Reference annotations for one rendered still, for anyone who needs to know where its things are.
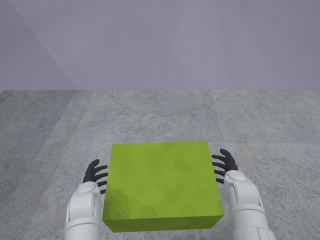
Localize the robot right hand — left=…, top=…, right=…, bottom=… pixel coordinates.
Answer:
left=211, top=148, right=238, bottom=184

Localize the left robot forearm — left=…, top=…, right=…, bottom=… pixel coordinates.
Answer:
left=63, top=181, right=102, bottom=240

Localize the right robot forearm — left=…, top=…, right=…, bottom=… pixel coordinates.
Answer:
left=223, top=170, right=276, bottom=240

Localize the carton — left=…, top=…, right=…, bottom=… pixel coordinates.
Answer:
left=102, top=141, right=224, bottom=233

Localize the robot left hand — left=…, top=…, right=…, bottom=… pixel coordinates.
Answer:
left=83, top=159, right=108, bottom=195

